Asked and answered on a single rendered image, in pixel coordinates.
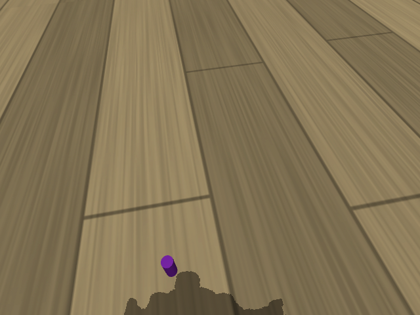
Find can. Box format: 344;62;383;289
161;255;177;277

